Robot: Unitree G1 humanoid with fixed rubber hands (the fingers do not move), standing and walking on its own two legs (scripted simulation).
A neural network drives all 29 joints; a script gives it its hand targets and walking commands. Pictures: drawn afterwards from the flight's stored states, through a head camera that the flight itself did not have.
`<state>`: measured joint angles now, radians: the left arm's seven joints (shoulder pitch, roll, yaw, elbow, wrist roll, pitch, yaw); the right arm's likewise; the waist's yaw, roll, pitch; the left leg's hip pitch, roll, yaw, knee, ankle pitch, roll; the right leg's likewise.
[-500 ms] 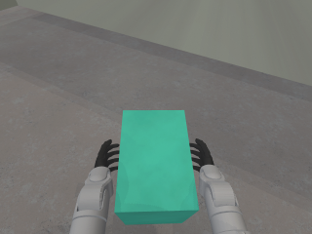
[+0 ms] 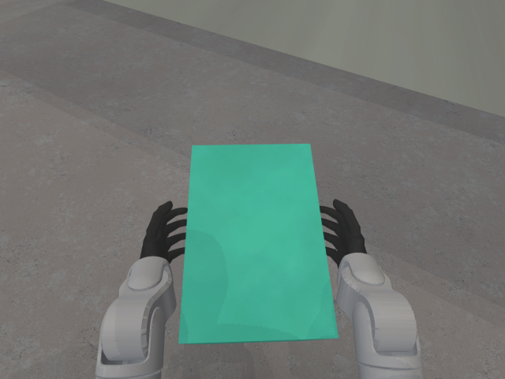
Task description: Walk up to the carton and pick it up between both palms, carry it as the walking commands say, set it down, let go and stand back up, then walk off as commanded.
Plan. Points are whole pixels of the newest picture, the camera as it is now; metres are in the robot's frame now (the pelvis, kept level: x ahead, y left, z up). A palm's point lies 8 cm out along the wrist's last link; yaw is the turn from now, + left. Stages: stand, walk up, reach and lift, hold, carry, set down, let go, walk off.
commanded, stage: carry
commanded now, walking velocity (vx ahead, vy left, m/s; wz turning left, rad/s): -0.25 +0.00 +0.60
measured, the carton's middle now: (252, 252) +0.32 -0.01 +0.01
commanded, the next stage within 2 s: none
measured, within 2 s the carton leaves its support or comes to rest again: neither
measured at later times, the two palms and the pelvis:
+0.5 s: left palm out of the picture +0.09 +0.15 +0.10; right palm (354, 357) +0.14 -0.11 +0.10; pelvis -0.14 -0.02 +0.01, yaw +11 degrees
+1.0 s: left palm out of the picture -0.02 +0.20 +0.10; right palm out of the picture +0.06 -0.06 +0.10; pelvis -0.22 -0.01 +0.01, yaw +16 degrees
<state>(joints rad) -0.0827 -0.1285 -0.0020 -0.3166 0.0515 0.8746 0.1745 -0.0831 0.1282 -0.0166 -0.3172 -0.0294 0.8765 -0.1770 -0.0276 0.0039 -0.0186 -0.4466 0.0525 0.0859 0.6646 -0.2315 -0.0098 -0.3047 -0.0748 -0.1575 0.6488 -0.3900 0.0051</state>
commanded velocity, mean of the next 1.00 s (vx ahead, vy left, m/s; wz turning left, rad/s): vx -0.06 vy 0.00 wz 0.14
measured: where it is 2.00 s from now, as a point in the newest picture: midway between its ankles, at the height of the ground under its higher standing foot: outside the picture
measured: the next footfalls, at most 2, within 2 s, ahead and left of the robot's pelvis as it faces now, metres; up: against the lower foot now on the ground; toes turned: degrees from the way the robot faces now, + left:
left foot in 0.66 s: -0.21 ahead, +0.11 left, +0.00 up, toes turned +15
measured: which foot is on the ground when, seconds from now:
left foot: down 0.00-0.34, up 0.36-0.64, down 0.66-1.00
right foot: down 0.00-1.00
